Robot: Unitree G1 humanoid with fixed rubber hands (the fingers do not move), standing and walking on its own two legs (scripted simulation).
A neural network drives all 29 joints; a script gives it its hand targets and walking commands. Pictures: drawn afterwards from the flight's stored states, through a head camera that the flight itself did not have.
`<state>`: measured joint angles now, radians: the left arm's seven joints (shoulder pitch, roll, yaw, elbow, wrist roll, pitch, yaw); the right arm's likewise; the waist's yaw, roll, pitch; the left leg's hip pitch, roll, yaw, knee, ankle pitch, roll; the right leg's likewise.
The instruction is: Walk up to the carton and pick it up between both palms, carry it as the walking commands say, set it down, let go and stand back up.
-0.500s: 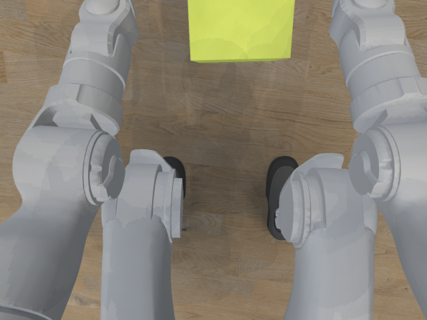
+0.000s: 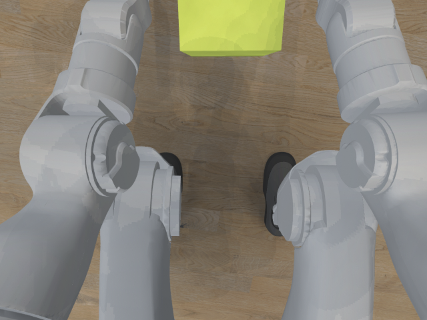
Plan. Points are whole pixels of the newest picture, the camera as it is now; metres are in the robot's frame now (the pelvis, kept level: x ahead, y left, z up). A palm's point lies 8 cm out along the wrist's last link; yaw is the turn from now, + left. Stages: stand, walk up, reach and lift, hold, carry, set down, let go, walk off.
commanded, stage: reach and lift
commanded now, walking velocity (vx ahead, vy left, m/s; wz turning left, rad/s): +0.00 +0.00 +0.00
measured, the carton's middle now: out of the picture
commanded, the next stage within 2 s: none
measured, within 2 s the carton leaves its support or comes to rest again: leaves its support in 0.52 s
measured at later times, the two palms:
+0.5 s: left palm out of the picture +0.55 +0.12 -0.19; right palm out of the picture +0.55 -0.12 -0.20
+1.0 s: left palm out of the picture +0.55 +0.12 -0.16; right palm out of the picture +0.55 -0.12 -0.17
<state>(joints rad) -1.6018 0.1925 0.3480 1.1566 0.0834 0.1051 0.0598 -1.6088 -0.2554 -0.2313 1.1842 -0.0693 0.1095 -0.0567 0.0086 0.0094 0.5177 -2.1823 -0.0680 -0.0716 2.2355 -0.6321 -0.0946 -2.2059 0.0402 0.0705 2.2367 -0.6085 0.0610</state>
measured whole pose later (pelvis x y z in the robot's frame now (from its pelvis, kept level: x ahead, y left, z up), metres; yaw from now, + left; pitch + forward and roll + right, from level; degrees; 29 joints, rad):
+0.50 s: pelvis +0.01 +0.00 +0.00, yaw +0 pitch +36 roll +1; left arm -1.51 0.16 0.37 1.09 0.08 0.15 0.04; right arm -1.52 -0.22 -0.28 1.13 -0.10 0.15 -0.04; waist 0.02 0.01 0.41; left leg -2.21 -0.08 -0.07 2.25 -0.67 -0.10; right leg -2.24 0.06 0.08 2.25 -0.64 0.07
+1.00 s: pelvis +0.00 +0.00 +0.00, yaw +0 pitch +35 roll +1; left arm -1.48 0.12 0.37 0.99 0.05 0.17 0.12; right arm -1.50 -0.20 -0.26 1.06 -0.06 0.19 -0.12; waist 0.02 0.02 0.40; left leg -2.20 -0.11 -0.08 2.23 -0.64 -0.11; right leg -2.22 0.08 0.09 2.24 -0.62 0.08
